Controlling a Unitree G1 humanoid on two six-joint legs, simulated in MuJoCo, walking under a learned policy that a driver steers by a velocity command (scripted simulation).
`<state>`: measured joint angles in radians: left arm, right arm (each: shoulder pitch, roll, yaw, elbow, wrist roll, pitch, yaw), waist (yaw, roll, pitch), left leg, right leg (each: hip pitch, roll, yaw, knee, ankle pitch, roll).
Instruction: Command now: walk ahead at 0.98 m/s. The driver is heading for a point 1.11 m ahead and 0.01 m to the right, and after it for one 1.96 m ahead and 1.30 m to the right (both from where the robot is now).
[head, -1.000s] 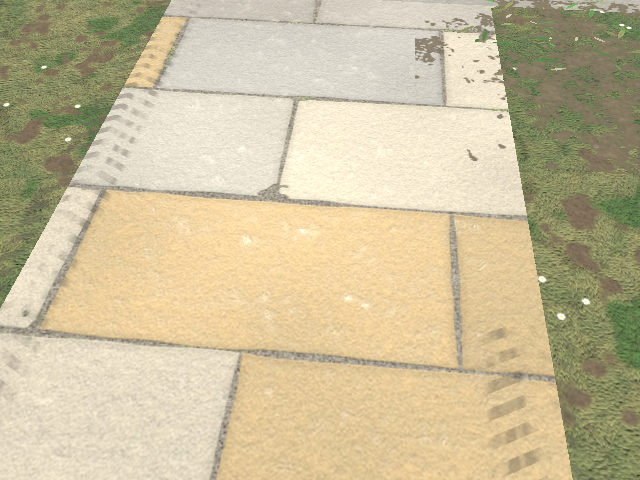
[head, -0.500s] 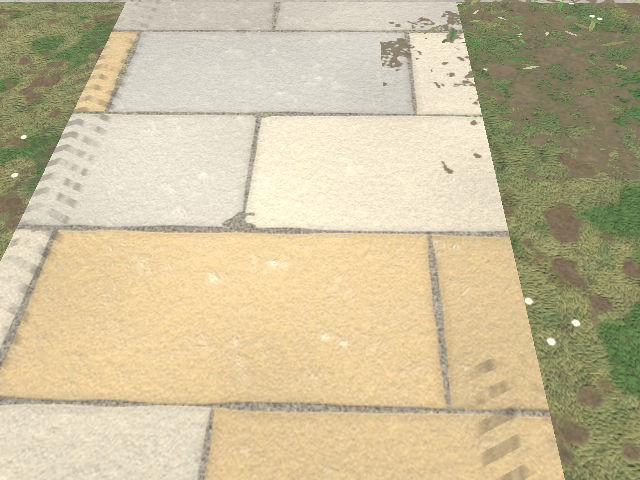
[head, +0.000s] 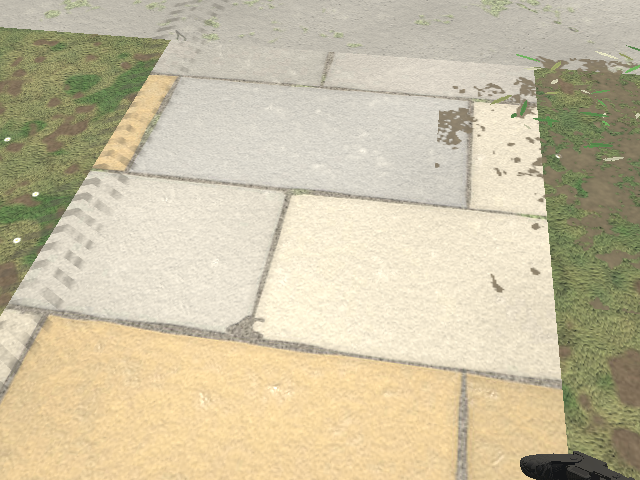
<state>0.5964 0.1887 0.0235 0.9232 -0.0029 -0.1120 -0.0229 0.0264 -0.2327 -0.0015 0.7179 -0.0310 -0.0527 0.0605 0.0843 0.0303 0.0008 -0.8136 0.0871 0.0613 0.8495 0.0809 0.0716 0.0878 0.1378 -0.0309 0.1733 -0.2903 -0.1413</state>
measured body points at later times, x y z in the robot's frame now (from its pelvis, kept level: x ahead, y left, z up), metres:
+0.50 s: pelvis +0.48 -0.02 -0.01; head +0.51 -0.03 +0.44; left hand +0.73 +0.18 -0.07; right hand +0.36 -0.27 -0.14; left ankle +0.31 +0.05 -0.74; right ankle +0.72 -0.17 -0.68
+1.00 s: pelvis +0.97 -0.06 -0.02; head +1.01 -0.06 +0.43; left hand +0.86 +0.18 -0.15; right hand +1.23 -0.26 -0.09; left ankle +1.21 +0.04 -0.70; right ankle +0.77 -0.14 -0.73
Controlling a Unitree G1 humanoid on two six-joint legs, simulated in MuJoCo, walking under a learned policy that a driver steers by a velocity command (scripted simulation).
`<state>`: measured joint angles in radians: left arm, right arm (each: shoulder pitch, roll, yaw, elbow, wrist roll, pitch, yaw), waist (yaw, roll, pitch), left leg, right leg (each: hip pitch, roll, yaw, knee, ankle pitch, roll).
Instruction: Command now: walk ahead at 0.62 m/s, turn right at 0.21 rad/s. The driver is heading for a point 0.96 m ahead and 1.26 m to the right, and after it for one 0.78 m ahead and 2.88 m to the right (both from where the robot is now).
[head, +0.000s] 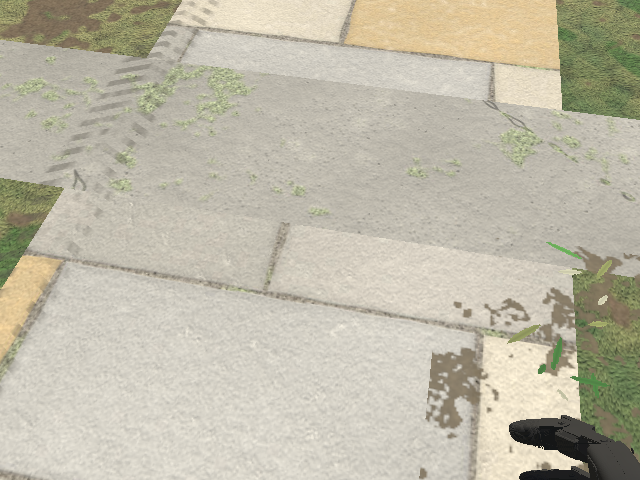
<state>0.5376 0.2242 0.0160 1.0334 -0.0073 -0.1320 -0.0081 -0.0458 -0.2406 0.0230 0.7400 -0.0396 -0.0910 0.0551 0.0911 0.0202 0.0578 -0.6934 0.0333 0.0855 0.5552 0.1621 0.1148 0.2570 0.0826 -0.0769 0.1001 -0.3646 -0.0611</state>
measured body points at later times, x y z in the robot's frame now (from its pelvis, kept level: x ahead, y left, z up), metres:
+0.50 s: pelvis +0.24 -0.03 -0.01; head +0.25 -0.06 +0.44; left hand +0.46 +0.17 -0.11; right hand +0.25 -0.31 -0.14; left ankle +0.25 +0.08 -0.72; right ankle +0.31 -0.14 -0.73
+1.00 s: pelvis +0.29 -0.02 +0.02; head +0.33 -0.03 +0.46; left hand +0.60 +0.09 -0.09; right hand +0.19 -0.31 -0.08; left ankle +0.39 +0.04 -0.72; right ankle +0.29 -0.13 -0.70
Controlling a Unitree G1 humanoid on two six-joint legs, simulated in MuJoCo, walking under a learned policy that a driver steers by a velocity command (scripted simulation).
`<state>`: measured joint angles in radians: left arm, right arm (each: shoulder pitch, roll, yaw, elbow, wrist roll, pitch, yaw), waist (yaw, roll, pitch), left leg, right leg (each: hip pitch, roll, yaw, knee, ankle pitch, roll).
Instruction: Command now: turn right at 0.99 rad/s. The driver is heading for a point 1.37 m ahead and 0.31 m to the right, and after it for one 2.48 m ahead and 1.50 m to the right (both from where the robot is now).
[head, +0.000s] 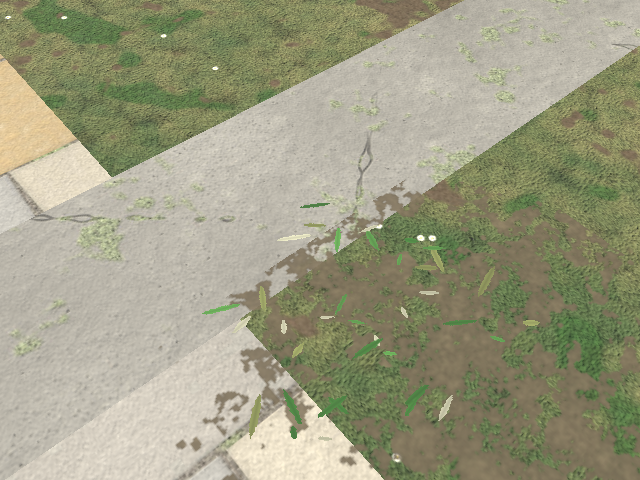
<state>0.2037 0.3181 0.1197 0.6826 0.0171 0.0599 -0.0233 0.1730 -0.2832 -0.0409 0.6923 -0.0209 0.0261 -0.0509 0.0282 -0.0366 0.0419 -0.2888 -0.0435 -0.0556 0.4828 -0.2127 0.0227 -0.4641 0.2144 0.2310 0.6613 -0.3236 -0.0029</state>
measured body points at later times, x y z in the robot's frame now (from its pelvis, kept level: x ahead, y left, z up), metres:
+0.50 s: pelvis -0.01 -0.03 +0.00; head +0.02 -0.07 +0.44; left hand +0.27 +0.14 -0.08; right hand -0.05 -0.33 -0.13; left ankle +0.03 +0.11 -0.67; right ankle -0.05 -0.10 -0.74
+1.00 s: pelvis +0.00 -0.01 +0.00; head +0.05 +0.01 +0.45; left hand +0.20 +0.22 -0.12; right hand +0.03 -0.32 -0.09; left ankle +0.01 +0.06 -0.74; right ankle -0.05 -0.13 -0.67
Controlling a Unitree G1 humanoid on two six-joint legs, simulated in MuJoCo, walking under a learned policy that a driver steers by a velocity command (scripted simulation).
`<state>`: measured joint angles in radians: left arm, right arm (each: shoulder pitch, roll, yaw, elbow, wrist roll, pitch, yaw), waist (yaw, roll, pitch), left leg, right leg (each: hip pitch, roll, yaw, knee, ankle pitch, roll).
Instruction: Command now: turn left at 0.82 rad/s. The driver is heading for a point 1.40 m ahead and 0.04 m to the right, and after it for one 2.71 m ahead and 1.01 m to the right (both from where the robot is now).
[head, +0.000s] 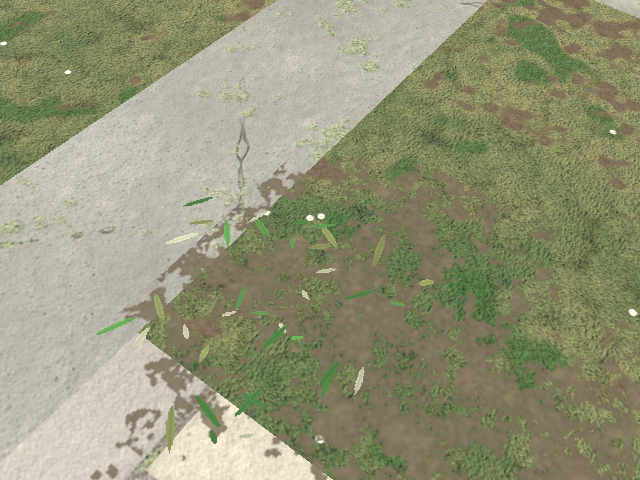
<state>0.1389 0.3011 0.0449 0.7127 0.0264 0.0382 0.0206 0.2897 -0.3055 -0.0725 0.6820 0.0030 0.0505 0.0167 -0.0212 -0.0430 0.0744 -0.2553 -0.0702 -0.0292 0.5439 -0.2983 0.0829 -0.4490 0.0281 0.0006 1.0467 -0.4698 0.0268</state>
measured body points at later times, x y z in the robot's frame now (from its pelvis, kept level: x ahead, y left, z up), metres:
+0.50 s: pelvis +0.04 -0.03 +0.01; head +0.07 -0.05 +0.46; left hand +0.09 +0.25 -0.10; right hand +0.24 -0.26 -0.11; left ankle -0.01 +0.08 -0.71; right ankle +0.09 -0.12 -0.73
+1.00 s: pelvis +0.08 +0.01 +0.02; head +0.10 +0.03 +0.46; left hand +0.28 +0.26 -0.10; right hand +0.09 -0.30 -0.07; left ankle +0.06 +0.10 -0.73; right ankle +0.03 -0.14 -0.63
